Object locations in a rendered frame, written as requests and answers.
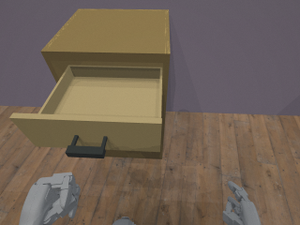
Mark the robot left hand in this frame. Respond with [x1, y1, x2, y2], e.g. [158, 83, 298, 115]
[19, 172, 81, 225]

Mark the robot right hand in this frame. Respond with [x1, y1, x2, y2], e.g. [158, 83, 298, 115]
[222, 181, 262, 225]

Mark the handle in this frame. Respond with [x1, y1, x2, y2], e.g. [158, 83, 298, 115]
[65, 135, 108, 158]

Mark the drawer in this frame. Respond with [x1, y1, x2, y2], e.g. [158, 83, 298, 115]
[9, 65, 163, 152]

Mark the cabinet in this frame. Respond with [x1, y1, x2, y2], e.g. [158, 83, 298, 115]
[41, 8, 171, 159]

